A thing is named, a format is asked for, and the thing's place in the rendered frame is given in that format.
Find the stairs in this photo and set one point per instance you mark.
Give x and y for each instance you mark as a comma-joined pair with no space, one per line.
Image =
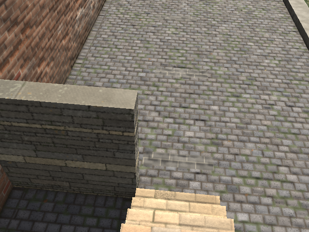
154,210

